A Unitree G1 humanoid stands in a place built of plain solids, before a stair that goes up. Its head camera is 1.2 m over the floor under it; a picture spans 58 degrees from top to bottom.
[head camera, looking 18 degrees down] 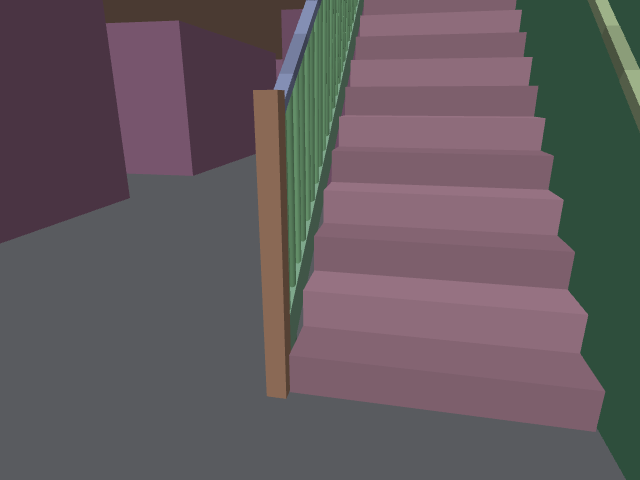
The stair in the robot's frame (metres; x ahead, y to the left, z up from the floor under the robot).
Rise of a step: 0.18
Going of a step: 0.25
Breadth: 1.20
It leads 11 degrees to the right of straight ahead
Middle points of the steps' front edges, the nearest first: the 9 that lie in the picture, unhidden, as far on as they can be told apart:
1.46 -0.46 0.18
1.70 -0.51 0.37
1.95 -0.56 0.55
2.20 -0.61 0.73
2.44 -0.66 0.92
2.69 -0.71 1.10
2.94 -0.76 1.28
3.18 -0.80 1.46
3.43 -0.85 1.65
